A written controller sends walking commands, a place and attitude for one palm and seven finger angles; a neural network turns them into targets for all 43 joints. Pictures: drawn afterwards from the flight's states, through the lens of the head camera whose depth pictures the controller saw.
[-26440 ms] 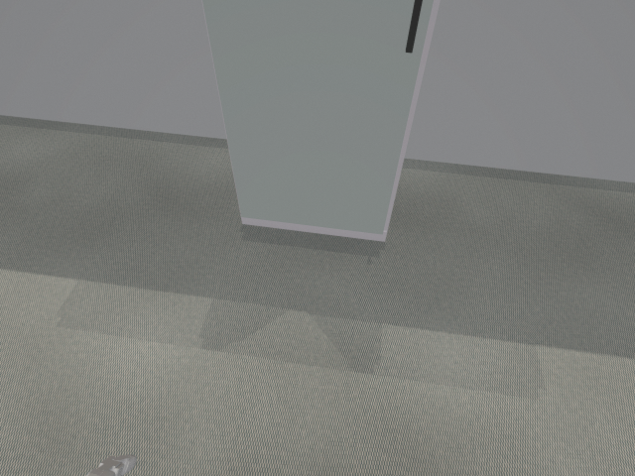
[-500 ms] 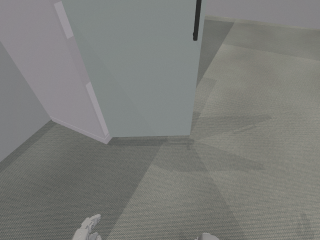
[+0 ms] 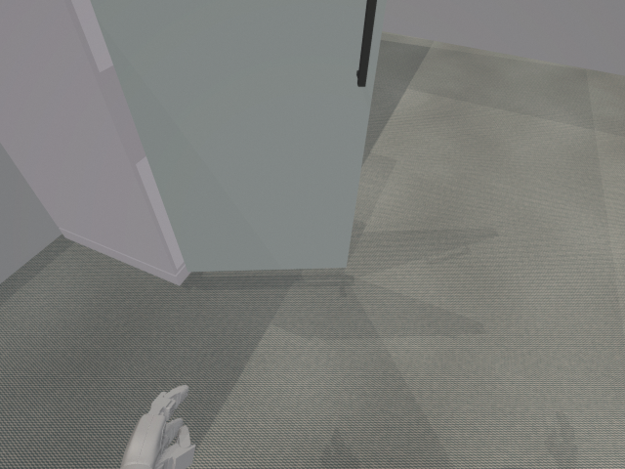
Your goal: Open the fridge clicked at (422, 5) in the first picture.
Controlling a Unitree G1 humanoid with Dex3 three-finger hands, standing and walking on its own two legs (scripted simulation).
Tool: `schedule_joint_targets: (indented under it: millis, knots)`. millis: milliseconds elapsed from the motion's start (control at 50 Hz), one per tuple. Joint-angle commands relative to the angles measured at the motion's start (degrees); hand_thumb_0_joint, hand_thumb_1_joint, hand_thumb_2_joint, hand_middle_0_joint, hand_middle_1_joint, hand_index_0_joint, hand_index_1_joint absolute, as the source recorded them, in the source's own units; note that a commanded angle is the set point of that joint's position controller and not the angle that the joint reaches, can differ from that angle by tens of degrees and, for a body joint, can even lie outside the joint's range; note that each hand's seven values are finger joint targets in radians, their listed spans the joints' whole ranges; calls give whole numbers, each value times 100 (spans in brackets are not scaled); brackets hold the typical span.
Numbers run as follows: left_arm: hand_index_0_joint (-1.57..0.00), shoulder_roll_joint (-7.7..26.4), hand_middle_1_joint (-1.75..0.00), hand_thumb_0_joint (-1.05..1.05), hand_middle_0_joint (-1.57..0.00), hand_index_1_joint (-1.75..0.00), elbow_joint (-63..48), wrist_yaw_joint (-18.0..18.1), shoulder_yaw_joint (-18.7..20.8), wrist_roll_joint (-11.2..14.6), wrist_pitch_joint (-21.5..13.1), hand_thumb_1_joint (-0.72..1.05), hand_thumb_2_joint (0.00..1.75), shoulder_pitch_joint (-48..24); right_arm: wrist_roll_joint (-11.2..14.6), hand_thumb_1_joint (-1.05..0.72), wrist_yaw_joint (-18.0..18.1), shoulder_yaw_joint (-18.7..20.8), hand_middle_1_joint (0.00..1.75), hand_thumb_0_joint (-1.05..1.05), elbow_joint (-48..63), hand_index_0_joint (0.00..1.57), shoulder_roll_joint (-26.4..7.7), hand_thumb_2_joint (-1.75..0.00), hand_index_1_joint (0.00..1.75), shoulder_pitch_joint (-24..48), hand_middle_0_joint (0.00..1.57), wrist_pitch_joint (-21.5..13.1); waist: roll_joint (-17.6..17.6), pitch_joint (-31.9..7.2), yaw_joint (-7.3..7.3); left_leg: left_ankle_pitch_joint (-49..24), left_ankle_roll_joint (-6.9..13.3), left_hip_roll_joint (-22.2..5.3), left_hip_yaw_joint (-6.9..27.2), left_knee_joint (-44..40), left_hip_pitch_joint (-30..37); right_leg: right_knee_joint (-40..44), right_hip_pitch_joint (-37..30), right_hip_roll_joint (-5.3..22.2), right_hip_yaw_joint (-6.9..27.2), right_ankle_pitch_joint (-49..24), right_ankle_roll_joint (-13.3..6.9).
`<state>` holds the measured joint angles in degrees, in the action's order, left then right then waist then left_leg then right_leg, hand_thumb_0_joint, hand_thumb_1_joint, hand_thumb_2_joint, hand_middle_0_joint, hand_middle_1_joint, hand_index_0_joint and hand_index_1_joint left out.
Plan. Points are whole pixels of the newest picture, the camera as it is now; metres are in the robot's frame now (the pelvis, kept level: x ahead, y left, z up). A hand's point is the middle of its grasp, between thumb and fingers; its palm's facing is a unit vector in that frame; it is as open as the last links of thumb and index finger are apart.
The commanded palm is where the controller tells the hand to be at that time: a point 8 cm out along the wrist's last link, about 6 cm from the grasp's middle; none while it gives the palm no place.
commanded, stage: stop stepping back and stand still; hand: right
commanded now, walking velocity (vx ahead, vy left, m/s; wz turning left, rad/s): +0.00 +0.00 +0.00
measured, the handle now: out of the picture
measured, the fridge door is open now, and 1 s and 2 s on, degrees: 63 63 63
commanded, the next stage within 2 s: let the arm hang, fingers relaxed in 0.30 s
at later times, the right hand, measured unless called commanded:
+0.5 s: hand (566, 368) +0.23 -0.28 +0.06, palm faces +0.23 +0.82 -0.52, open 7.4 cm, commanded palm none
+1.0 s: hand out of the picture +0.00 -0.22 -0.16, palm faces -0.05 +0.97 -0.25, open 7.2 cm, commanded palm none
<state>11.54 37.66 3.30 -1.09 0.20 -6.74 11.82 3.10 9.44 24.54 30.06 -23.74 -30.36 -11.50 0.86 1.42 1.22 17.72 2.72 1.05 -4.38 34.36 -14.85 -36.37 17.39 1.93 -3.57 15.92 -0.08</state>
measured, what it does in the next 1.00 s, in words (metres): stands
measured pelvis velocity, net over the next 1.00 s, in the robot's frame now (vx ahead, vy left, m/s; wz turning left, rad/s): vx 0.00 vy -0.02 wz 0.01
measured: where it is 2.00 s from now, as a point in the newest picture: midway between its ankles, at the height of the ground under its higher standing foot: outside the picture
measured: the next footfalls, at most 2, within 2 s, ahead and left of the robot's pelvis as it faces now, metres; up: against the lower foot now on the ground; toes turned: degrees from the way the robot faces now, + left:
none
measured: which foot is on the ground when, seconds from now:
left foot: down 0.00-1.00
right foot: down 0.00-1.00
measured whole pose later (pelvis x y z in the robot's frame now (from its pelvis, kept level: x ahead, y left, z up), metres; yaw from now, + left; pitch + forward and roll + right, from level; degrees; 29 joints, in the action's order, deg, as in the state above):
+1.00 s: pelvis +0.00 -0.02 +0.02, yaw +1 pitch +0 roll +1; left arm 9.9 63.4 1.1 -0.2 -1.1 1.7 16.3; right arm -0.8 1.4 -0.3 -64.7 -12.8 -14.9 0.9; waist 1.1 4.5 -0.7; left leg 11.3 0.9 0.4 -3.1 22.4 -11.3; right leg -24.3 13.4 0.6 -4.9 11.2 -1.9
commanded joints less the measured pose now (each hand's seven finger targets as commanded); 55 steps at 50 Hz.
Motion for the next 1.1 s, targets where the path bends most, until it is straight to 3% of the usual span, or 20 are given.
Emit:
schedule_joint_targets:
  millis: [0,20,60,120,180,320,360,380,400,420,460,500,540,600,620,660,720,820,900,1080]
  knots:
    - [-20,826,-30,0,-20,-30,-932,165,356,117,-237,90,90,-598,36,-90,48,483,30,0,451,20,-825,-90,30,383,20,-232,27,-646,-56,-885,-286,-543,742,-727,129,1155,-597,726,851,-923,-276]
    - [-20,773,-30,0,-20,-30,-953,173,281,87,-221,90,90,-663,-7,-90,39,495,30,0,362,20,-846,-90,30,380,20,-196,190,-420,-68,-952,-325,-420,594,-681,137,1267,-341,729,909,-967,-327]
    - [-20,742,-30,0,-20,-30,-934,171,244,70,-223,90,90,-720,-61,-90,15,436,30,0,532,20,-855,-90,30,602,20,-230,307,-353,-48,-1080,-324,-435,569,-713,355,1323,-121,705,868,-1012,-319]
    - [-20,749,-30,0,-20,-30,-965,157,277,56,-253,90,90,-629,-59,-90,47,451,30,0,872,20,-920,-90,30,528,20,-268,265,-771,-49,-1660,-233,-567,742,-795,671,1063,-317,572,671,-1423,-265]
    - [-20,709,-30,0,-20,-30,-995,152,282,53,-241,90,90,-624,-34,-90,80,561,30,0,1023,20,-1015,-90,30,210,20,-259,395,-950,-62,-2019,-192,-654,837,-799,741,944,-415,505,555,-1646,-198]
    - [-20,733,-30,0,-20,-30,-1091,182,313,70,-116,90,90,-589,36,-90,103,667,30,0,830,20,-978,-90,30,-62,20,-235,325,-940,-107,-2115,-198,-632,787,-790,750,971,-350,492,520,-1743,-138]
    - [-20,726,-30,0,-20,-30,-1086,199,312,80,-105,90,90,-576,50,-90,89,656,30,0,643,20,-960,-90,30,-88,20,-217,164,-862,-114,-2094,-202,-649,814,-849,720,973,-302,500,513,-1645,-138]
    - [-20,1831,-30,0,-20,-30,172,-362,647,22,-315,90,90,-899,-528,-90,-705,-1804,30,0,-3660,20,-228,-90,30,589,20,626,-18,-583,-374,-2994,-124,-1084,483,-132,-82,2,-141,589,448,-2204,-162]
    - [-20,1692,-30,0,-20,-30,57,-385,676,64,56,90,90,-509,-439,-90,-833,-1733,30,0,-3774,20,-192,-90,30,857,20,1012,-50,-888,-347,-2366,-79,-1024,749,-337,-277,183,-311,583,499,-1740,-121]
    - [-20,1496,-30,0,-20,-30,83,-387,589,16,182,90,90,-407,-443,-90,-868,-1839,30,0,-4012,20,-35,-90,30,1047,20,1038,-254,-891,-300,-1430,-88,-937,602,-322,-401,277,-73,625,648,-1077,-241]
    - [-20,1329,-30,0,-20,-30,58,-392,424,-57,425,90,90,-327,-439,-90,-886,-1998,30,0,-4657,20,6,-90,30,1424,20,1067,-997,-580,-258,-917,-71,-938,638,-526,-421,335,229,532,738,-698,-308]
    - [-20,1313,-30,0,-20,-30,144,-378,378,-123,576,90,90,-266,-444,-90,-851,-2108,30,0,-5349,20,-58,-90,30,1846,20,1104,-1280,-377,-287,-988,53,-1026,837,-687,-370,393,191,361,717,-762,-266]
    - [-20,1134,-30,0,-20,-30,334,-353,300,-174,673,90,90,-229,-425,-90,-811,-2233,30,0,-6076,20,37,-90,30,2026,20,1166,-919,-348,-255,-1148,36,-969,825,-663,-171,641,93,339,715,-1009,-236]
    - [-20,1048,-30,0,-20,-30,693,-318,190,-208,726,90,90,-355,-395,-90,-800,-2343,30,0,-7003,20,106,-90,30,2051,20,1216,112,-216,-115,-764,-163,-729,751,-791,277,1360,162,460,809,-931,-235]
    - [-20,1046,-30,0,-20,-30,836,-310,172,-207,731,90,90,-390,-399,-90,-804,-2351,30,0,-7308,20,109,-90,30,2000,20,1204,285,-200,-92,-595,-177,-690,777,-923,368,1507,115,460,794,-743,-230]
    - [-20,983,-30,0,-20,-30,1113,-285,169,-182,731,90,90,-313,-392,-90,-808,-2368,30,0,-7787,20,142,-90,30,1892,20,1151,306,-262,-106,-521,-144,-721,865,-1210,465,1555,-61,421,706,-566,-188]
    - [-20,768,-30,0,-20,-30,1493,-233,201,-203,732,90,90,-73,-395,-90,-796,-2304,30,0,-8250,20,391,-90,30,1733,20,1099,775,-391,-150,-431,-41,-734,883,-1481,511,1610,-284,391,647,-204,-177]
    - [-20,631,-30,0,-20,-30,1945,-198,234,-159,754,90,90,291,-375,-90,-795,-2381,30,0,-8788,20,459,-90,30,1727,20,1088,282,-166,-202,-328,-37,-715,839,-1705,407,1730,-326,432,644,-64,-172]
    - [-20,562,-30,0,-20,-30,2205,-170,240,-139,717,90,90,525,-372,-90,-776,-2410,30,0,-9078,20,555,-90,30,1657,20,1075,-49,-164,-206,-597,-63,-699,799,-1687,442,1781,-480,493,635,-409,-197]
    - [-20,414,-30,0,-20,-30,2516,-159,218,-135,694,90,90,573,-382,-90,-735,-2441,30,0,-9348,20,696,-90,30,1586,20,1083,-151,36,-202,-709,-125,-679,755,-1609,318,1899,-595,523,588,-612,-213]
